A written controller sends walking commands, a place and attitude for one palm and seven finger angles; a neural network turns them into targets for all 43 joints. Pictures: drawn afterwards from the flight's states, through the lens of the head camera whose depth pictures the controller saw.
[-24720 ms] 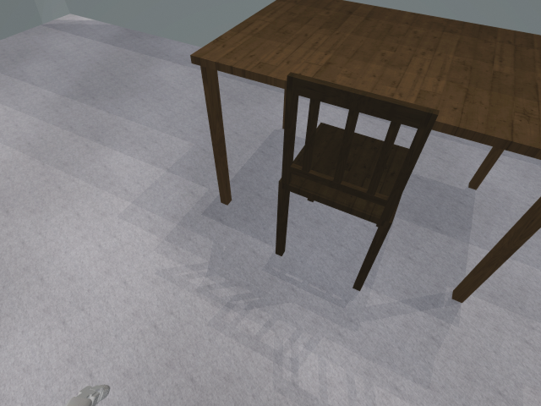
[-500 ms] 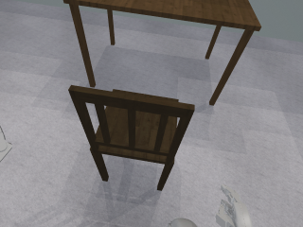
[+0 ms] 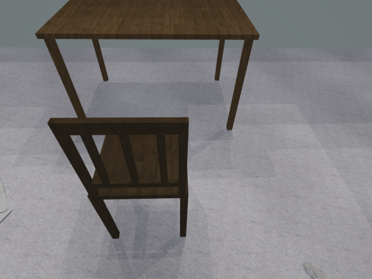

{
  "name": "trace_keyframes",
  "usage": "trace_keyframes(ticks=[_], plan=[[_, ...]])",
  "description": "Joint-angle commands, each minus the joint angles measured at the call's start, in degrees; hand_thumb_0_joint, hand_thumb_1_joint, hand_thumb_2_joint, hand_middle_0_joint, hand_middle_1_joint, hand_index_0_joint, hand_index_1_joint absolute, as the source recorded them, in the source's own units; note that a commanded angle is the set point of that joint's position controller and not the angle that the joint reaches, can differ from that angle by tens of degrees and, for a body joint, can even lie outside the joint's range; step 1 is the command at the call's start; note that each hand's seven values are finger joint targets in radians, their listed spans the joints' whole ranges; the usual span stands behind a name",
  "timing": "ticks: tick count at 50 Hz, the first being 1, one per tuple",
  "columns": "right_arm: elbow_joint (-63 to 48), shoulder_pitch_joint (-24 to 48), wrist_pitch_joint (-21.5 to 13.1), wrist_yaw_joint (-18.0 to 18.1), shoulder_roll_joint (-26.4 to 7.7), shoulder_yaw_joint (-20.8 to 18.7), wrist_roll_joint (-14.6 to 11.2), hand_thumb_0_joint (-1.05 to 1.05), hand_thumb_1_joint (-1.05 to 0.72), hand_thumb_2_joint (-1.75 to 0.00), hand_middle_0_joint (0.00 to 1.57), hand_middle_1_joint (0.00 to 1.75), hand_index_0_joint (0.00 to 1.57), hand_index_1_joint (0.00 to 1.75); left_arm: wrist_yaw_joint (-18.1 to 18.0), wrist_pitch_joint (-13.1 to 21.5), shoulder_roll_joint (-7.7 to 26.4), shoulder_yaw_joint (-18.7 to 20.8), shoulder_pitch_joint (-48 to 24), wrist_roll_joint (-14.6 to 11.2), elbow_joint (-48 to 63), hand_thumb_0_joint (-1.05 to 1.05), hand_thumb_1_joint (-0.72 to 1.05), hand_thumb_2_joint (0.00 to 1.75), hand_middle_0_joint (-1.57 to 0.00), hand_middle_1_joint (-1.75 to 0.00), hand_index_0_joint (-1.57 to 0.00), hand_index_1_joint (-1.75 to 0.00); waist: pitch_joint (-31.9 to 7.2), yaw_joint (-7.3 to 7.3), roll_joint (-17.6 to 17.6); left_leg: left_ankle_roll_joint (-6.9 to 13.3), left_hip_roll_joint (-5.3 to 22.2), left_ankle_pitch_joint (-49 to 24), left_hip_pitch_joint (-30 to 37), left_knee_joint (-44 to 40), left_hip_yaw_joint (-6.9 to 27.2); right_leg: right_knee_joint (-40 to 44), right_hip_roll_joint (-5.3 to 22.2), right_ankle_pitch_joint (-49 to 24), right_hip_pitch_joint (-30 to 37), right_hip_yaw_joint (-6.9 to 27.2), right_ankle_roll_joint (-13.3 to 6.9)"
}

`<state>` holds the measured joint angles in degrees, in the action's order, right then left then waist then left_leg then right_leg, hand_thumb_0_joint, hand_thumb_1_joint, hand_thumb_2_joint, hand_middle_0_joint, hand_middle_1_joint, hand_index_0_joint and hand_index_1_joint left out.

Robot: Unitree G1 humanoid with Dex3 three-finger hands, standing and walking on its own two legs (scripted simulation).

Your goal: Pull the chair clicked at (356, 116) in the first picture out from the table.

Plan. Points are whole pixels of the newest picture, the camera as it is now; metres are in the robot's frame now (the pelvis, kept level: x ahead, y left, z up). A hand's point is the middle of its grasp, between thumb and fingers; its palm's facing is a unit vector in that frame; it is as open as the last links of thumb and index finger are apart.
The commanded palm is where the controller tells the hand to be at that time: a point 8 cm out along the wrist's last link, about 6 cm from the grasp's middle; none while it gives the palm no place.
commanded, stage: stop stepping back and stand still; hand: left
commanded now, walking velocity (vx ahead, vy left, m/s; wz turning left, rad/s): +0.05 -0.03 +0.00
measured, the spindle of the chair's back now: (130, 159) +0.49 +0.19 -0.10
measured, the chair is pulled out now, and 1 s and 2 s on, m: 0.67 0.67 0.67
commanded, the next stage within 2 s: let the arm hang, fingers relaxed in 0.90 s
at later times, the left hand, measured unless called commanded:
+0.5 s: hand (4, 201) +0.21 +0.29 +0.16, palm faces +0.42 -0.80 -0.43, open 7.4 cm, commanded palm +0.15 +0.32 +0.18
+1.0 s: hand (21, 189) +0.23 +0.27 +0.16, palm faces +0.36 -0.80 -0.47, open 7.4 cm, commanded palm none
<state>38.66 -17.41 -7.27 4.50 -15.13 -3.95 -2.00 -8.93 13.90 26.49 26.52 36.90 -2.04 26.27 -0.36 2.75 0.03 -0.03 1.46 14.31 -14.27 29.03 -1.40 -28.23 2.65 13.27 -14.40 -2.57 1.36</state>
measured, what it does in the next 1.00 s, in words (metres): stands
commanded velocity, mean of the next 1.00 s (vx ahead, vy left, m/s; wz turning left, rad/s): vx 0.00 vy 0.00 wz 0.00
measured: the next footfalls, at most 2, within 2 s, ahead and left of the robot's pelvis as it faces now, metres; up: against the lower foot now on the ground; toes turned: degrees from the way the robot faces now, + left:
none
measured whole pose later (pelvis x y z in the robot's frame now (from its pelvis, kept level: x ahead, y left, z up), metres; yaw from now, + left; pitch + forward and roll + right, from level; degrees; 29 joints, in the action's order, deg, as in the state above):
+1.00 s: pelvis +0.02 +0.01 +0.01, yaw -1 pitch +0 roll -1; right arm 36.0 -12.0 -5.8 4.0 -11.0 -1.0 -1.2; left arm -8.9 12.0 24.0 22.9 34.2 -2.9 28.4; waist 2.5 0.8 0.3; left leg 0.4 1.5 14.4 -10.2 25.0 -2.0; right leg -20.4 2.3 10.9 -8.9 -2.0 2.4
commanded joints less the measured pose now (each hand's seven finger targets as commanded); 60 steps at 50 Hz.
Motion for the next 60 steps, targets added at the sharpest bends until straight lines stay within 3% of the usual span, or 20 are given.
trace_keyframes(ticks=[1, 3, 4, 6, 9, 16, 22, 24, 29, 31, 38, 48, 49, 50, 51, 53, 56, 57, 58, 60], plan=[[-9.0, 7.7, -4.4, 0.0, -4.4, -0.6, 0.4, 0.00, -0.90, -0.90, 0.20, 0.30, 0.20, 0.30, -1.0, 3.1, 7.8, 4.2, -6.3, 0.7, 8.4, 0.00, 0.90, 0.90, -0.20, -0.30, -0.20, -0.30, 3.0, -1.73, 3.4, 2.8, 1.9, 10.5, -5.9, -4.6, 4.4, 13.3, 6.4, 12.5, -0.2, 10.5, -3.1], [-8.9, 8.0, -4.6, 0.0, -4.4, -0.6, 0.8, 0.00, -0.90, -0.90, 0.20, 0.30, 0.20, 0.30, -1.1, 2.9, 7.2, 2.9, -9.4, 1.0, 10.5, 0.00, 0.90, 0.90, -0.20, -0.30, -0.20, -0.30, 2.5, -1.71, 3.4, 2.6, 1.7, 8.2, -3.0, -4.4, 3.8, 14.0, 6.7, 11.5, -1.1, 10.8, -3.5], [-8.8, 8.3, -4.7, 0.2, -4.3, -0.4, 0.7, 0.00, -0.90, -0.90, 0.20, 0.30, 0.20, 0.30, -1.2, 2.9, 8.1, 3.0, -10.7, 1.0, 11.6, 0.00, 0.90, 0.90, -0.20, -0.30, -0.20, -0.30, 3.7, -1.74, 1.5, 2.7, 2.4, 7.5, -2.6, -6.1, 4.6, 13.5, 6.1, 10.3, -1.7, 9.8, -3.3], [-9.3, 9.2, -5.1, 0.3, -4.1, 0.1, 1.0, 0.00, -0.90, -0.90, 0.20, 0.30, 0.20, 0.30, -1.5, 3.1, 7.2, 2.8, -11.7, 1.3, 13.5, 0.00, 0.90, 0.90, -0.20, -0.30, -0.20, -0.30, 1.8, -2.23, -4.6, 3.2, 4.1, 7.1, -2.3, -10.2, 6.3, 9.9, 3.4, 6.6, 1.4, 7.3, -2.4], [-9.7, 9.6, -4.9, 0.3, -3.4, 0.6, 0.6, 0.00, -0.90, -0.90, 0.20, 0.30, 0.20, 0.30, -1.9, 2.9, 8.2, 4.0, -11.3, 1.2, 13.9, 0.00, 0.90, 0.90, -0.20, -0.30, -0.20, -0.30, 0.7, -2.75, -8.1, 3.3, 5.3, 7.6, -5.0, -12.6, 7.0, 7.6, 1.9, 1.8, 6.1, 5.1, -1.7], [-10.6, 9.4, -3.8, -0.2, -2.7, 1.1, 0.8, 0.00, -0.90, -0.90, 0.20, 0.30, 0.20, 0.30, -1.4, 1.5, 5.6, 3.2, -7.4, 0.1, 10.3, 0.00, 0.90, 0.90, -0.20, -0.30, -0.20, -0.30, -1.0, -2.48, -3.1, 2.2, 5.1, 4.3, -4.4, -12.1, 6.2, 8.6, 1.7, -3.5, 8.8, 5.0, -1.5], [-10.9, 9.9, -3.4, -0.1, -2.7, 1.2, 0.9, 0.00, -0.90, -0.90, 0.20, 0.30, 0.20, 0.30, -1.3, 1.0, 5.3, 2.0, -9.0, 0.0, 13.1, 0.00, 0.90, 0.90, -0.20, -0.30, -0.20, -0.30, -3.7, -2.39, -3.7, 1.9, 5.3, -3.0, -1.0, -11.3, 5.5, 7.9, 1.9, -9.7, 10.6, 4.5, -1.3], [-10.7, 10.0, -3.4, 0.1, -2.7, 1.2, 0.8, 0.00, -0.90, -0.90, 0.20, 0.30, 0.20, 0.30, -1.4, 1.0, 7.1, 3.1, -9.3, -0.1, 14.3, 0.00, 0.90, 0.90, -0.20, -0.30, -0.20, -0.30, -3.9, -2.51, -3.8, 1.9, 5.3, -5.7, -0.5, -10.8, 5.4, 8.1, 2.2, -11.9, 11.4, 4.0, -1.3], [-10.8, 10.1, -3.2, 0.3, -2.4, 1.1, 0.7, 0.00, -0.90, -0.90, 0.20, 0.30, 0.20, 0.30, -1.5, 1.3, 7.8, 4.0, -7.6, -0.4, 15.3, 0.00, 0.90, 0.90, -0.20, -0.30, -0.20, -0.30, -4.1, -2.61, -6.2, 1.6, 5.1, -10.2, 1.0, -9.8, 4.8, 8.1, 2.4, -14.4, 11.8, 3.7, -1.5], [-11.2, 10.1, -2.9, 0.2, -2.6, 1.0, 0.8, 0.00, -0.90, -0.90, 0.20, 0.30, 0.20, 0.30, -1.6, 1.4, 6.6, 3.4, -6.6, -0.5, 15.3, 0.00, 0.90, 0.90, -0.20, -0.30, -0.20, -0.30, -4.4, -2.47, -6.4, 1.3, 5.0, -11.3, 1.5, -9.7, 4.8, 7.7, 2.3, -14.7, 11.7, 3.9, -1.7], [-11.5, 9.7, -2.0, 0.0, -3.1, 0.4, 0.7, 0.00, -0.90, -0.90, 0.20, 0.30, 0.20, 0.30, -1.2, 1.8, 6.9, 4.7, -2.9, -1.0, 14.2, 0.00, 0.90, 0.90, -0.20, -0.30, -0.20, -0.30, -5.6, -2.28, -4.7, 1.0, 5.2, -16.2, 2.9, -8.8, 4.5, 7.1, 2.3, -17.5, 12.3, 3.2, -1.7], [-11.6, 10.0, -1.4, 0.1, -3.3, 0.3, 0.5, 0.00, -0.90, -0.90, 0.20, 0.30, 0.20, 0.30, -1.2, 1.5, 6.8, 3.9, -3.8, -1.1, 13.7, 0.00, 0.90, 0.90, -0.20, -0.30, -0.20, -0.30, -4.3, -2.28, -4.4, 1.1, 4.9, -13.5, 2.6, -8.9, 4.1, 7.9, 2.5, -16.1, 11.5, 3.8, -1.5], [-11.2, 9.8, -1.4, 0.2, -3.2, 0.3, 0.3, 0.00, -0.90, -0.90, 0.20, 0.30, 0.20, 0.30, -1.1, 1.5, 7.9, 4.5, -4.4, -1.1, 14.0, 0.00, 0.90, 0.90, -0.20, -0.30, -0.20, -0.30, -3.8, -2.32, -4.6, 1.3, 4.9, -13.0, 1.8, -8.8, 4.0, 8.4, 2.7, -16.1, 11.7, 3.6, -1.5], [0.2, 10.3, -3.0, -5.8, -10.6, -1.1, 1.5, 0.00, -0.90, -0.90, 0.20, 0.30, 0.20, 0.30, 7.0, -7.9, -3.4, -20.6, -8.5, 5.5, -30.7, 0.00, 0.90, 0.90, -0.20, -0.30, -0.20, -0.30, 1.5, -0.16, -4.1, 1.9, 4.3, -23.5, -2.2, 0.9, 4.5, -2.3, 4.7, -23.3, 1.0, 0.2, -2.2], [1.0, 5.7, 0.6, -5.6, -5.3, -0.5, 1.6, 0.00, -0.90, -0.90, 0.20, 0.30, 0.20, 0.30, 8.1, -12.4, -7.7, -20.0, -7.9, 4.2, -33.2, 0.00, 0.90, 0.90, -0.20, -0.30, -0.20, -0.30, -4.8, -1.20, -2.8, 1.3, 4.6, -22.8, 0.6, -0.1, 3.6, 0.1, 4.6, -16.4, 1.0, 2.1, -1.9], [0.5, 5.7, 2.5, -5.4, -4.1, 0.7, 2.5, 0.00, -0.90, -0.90, 0.20, 0.30, 0.20, 0.30, 8.3, -13.8, -9.6, -21.6, -9.9, 3.7, -36.0, 0.00, 0.90, 0.90, -0.20, -0.30, -0.20, -0.30, -3.9, -2.08, -3.3, 2.6, 6.5, -11.8, -3.8, -2.6, 6.5, -0.9, 3.5, -3.2, -0.4, 1.6, -1.4], [0.0, 4.8, 4.6, -5.3, -3.7, 1.6, 3.3, 0.00, -0.90, -0.90, 0.20, 0.30, 0.20, 0.30, 8.1, -13.4, -7.1, -22.5, -15.2, 4.3, -44.3, 0.00, 0.90, 0.90, -0.20, -0.30, -0.20, -0.30, -4.0, -2.18, 12.4, 2.5, 3.4, -10.1, -3.0, -0.3, 6.5, 1.6, 5.1, -9.7, 2.4, 4.7, -3.0], [0.7, 4.0, 5.1, -5.1, -4.0, 1.5, 3.3, 0.00, -0.90, -0.90, 0.20, 0.30, 0.20, 0.30, 8.0, -13.4, -6.6, -22.6, -16.8, 4.3, -47.6, 0.00, 0.90, 0.90, -0.20, -0.30, -0.20, -0.30, -4.8, -1.85, 15.4, 2.3, 2.6, -11.6, -0.6, 0.3, 5.8, 1.7, 6.0, -12.0, 2.3, 5.0, -3.9], [1.7, 3.6, 5.5, -5.0, -4.2, 1.6, 3.3, 0.00, -0.90, -0.90, 0.20, 0.30, 0.20, 0.30, 8.0, -13.6, -6.3, -22.8, -18.1, 4.1, -50.7, 0.00, 0.90, 0.90, -0.20, -0.30, -0.20, -0.30, -4.9, -1.74, 15.9, 2.3, 2.5, -13.2, 1.0, 0.0, 5.7, 1.6, 6.1, -12.6, 2.2, 4.6, -4.1], [4.0, 4.0, 6.0, -4.8, -4.2, 2.0, 3.3, 0.00, -0.90, -0.90, 0.20, 0.30, 0.20, 0.30, 7.7, -14.1, -6.0, -23.7, -18.6, 3.7, -56.8, 0.00, 0.90, 0.90, -0.20, -0.30, -0.20, -0.30, -3.1, -2.31, 8.0, 2.3, 2.6, -15.0, 1.6, -2.1, 5.3, 1.5, 5.1, -11.5, 2.4, 4.3, -3.7]])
